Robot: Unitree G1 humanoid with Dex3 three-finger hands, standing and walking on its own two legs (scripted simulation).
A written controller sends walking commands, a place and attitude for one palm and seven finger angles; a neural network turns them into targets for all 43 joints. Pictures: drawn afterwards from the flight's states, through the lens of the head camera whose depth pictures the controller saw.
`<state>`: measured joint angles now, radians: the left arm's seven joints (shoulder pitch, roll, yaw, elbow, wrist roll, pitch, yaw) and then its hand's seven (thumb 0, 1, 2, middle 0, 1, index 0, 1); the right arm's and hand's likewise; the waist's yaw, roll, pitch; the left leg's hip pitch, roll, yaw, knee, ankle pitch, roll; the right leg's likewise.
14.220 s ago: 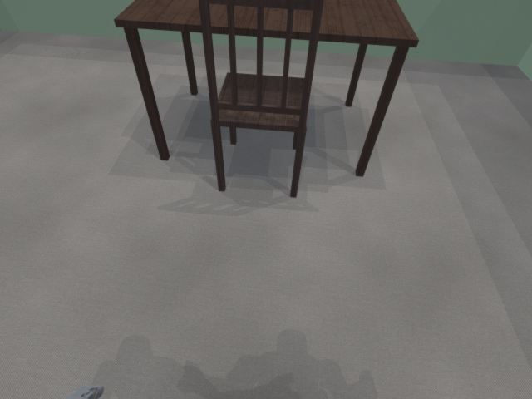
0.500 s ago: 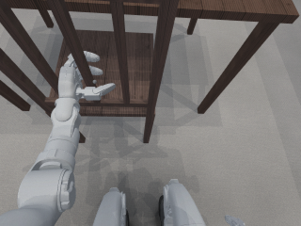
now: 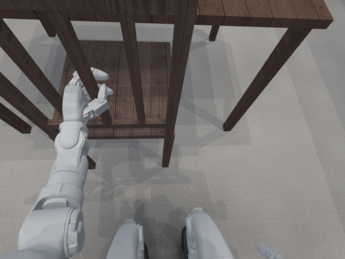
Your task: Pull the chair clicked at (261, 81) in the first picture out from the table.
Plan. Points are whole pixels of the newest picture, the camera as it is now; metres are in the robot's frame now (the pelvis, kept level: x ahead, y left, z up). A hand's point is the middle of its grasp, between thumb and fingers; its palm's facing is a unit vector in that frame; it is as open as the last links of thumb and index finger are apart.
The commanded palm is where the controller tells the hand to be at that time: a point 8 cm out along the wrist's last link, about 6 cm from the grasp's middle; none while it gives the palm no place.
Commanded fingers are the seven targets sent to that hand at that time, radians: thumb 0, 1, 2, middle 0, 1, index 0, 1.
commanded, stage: hook a spindle and tug to test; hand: left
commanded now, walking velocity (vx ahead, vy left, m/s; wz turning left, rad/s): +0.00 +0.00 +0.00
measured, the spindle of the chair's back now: (90, 84) +0.49 +0.15 +0.05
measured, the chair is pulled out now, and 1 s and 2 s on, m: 0.00 0.05 0.21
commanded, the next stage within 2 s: step backward, pulling the chair out in 0.34 s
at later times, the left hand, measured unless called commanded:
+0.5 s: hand (102, 113) +0.43 +0.13 +0.02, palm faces -0.03 -1.00 -0.07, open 5.1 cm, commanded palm +0.41 +0.18 +0.02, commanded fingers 0.00 0.90 0.90 -0.50 -1.45 -0.50 -1.45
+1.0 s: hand (104, 117) +0.42 +0.12 +0.04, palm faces -0.05 -0.99 -0.14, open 5.1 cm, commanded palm +0.39 +0.18 +0.03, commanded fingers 0.00 0.90 0.90 -0.50 -1.45 -0.50 -1.45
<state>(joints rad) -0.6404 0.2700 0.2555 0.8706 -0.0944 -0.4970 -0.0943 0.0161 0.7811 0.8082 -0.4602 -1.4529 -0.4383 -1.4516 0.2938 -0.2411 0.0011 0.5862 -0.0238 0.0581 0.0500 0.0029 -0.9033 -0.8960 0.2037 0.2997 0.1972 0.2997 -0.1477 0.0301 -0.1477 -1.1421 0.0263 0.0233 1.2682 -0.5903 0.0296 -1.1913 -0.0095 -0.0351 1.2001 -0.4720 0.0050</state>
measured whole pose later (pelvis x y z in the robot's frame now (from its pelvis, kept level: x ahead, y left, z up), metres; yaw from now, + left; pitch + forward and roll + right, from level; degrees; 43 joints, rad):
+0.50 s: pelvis +0.02 +0.00 +0.02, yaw +1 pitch +24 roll -2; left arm -0.42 0.21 0.14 0.59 -0.07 -0.41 -0.04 0.02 0.76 0.81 -0.45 -1.45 -0.43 -1.45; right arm 0.24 -0.22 -0.02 0.56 0.01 0.06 0.02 0.00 -0.90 -0.90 0.20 0.30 0.20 0.30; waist -0.09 0.02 -0.09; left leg -1.00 0.01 0.02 1.19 -0.60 0.05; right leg -1.05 -0.02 -0.04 1.14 -0.49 0.03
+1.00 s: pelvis +0.03 +0.01 +0.10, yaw -2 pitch +11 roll -2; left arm -0.50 0.20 0.09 0.98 -0.06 -0.23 0.06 0.05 0.74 0.80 -0.34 -1.21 -0.49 -1.45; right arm 0.28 -0.25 -0.03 0.65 0.03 0.12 -0.09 0.00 -0.90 -0.90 0.20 0.30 0.20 0.30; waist -0.10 0.02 0.06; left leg -0.45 0.02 0.09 0.62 -0.35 0.03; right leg -0.50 0.00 -0.01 0.55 -0.22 0.02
